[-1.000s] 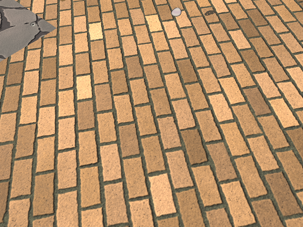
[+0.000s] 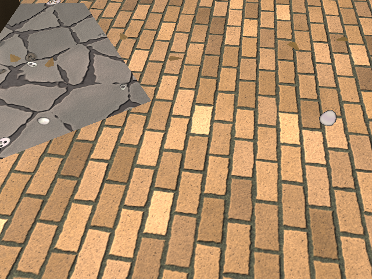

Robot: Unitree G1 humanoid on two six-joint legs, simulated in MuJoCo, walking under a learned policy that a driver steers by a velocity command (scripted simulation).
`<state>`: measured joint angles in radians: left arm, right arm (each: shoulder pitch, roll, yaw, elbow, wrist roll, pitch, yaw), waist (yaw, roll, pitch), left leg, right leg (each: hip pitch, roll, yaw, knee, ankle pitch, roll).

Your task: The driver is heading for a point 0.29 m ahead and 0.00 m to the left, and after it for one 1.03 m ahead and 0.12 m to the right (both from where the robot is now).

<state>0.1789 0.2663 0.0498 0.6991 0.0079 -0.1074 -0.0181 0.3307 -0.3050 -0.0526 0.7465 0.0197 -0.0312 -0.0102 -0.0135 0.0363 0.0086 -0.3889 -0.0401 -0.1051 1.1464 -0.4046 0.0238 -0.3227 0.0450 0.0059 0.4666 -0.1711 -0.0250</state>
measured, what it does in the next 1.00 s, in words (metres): walks ahead: left foot, then right foot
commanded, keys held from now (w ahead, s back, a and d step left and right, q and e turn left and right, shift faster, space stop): w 0.10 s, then no key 0.90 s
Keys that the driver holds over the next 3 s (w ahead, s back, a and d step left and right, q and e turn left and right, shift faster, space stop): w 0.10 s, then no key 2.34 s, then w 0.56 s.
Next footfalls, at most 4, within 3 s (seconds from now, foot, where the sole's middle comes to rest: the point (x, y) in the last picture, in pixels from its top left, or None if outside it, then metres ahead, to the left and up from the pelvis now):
0.32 left None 0.32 0.15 -0.77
0.62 right None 0.29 -0.10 -0.77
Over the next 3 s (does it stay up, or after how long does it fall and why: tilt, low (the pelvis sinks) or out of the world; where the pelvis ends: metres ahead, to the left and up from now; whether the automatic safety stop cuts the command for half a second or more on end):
stays up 0.42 0.01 0.00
